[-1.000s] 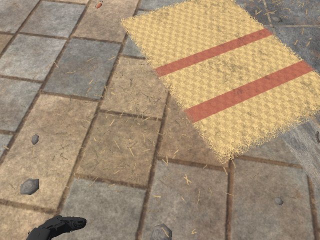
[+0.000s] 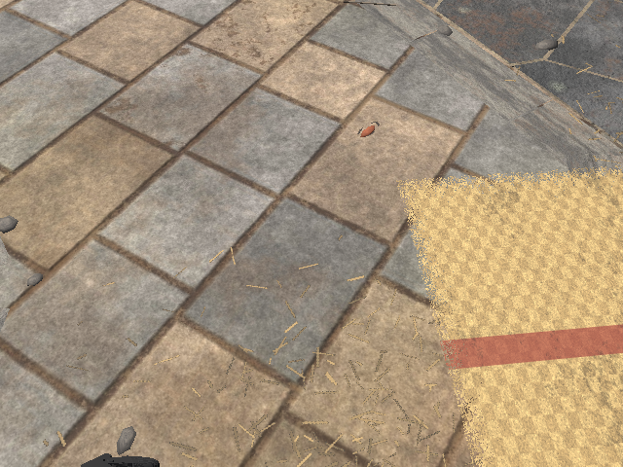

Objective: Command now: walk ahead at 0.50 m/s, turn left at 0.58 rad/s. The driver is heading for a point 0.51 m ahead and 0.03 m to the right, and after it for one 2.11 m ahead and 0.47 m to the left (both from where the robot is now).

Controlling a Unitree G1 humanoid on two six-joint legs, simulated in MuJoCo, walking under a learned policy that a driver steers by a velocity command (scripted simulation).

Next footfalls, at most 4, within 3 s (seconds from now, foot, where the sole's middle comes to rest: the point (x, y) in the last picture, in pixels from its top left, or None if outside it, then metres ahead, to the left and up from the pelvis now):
0.08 right None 0.23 -0.13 -0.78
0.58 left None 0.45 0.12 -0.78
1.02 right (311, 401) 0.59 -0.04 -0.78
1.56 right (314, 349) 0.71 -0.06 -0.78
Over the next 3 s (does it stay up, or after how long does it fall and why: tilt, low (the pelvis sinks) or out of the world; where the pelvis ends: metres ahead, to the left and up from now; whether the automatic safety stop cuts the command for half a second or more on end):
stays up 1.32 0.11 0.01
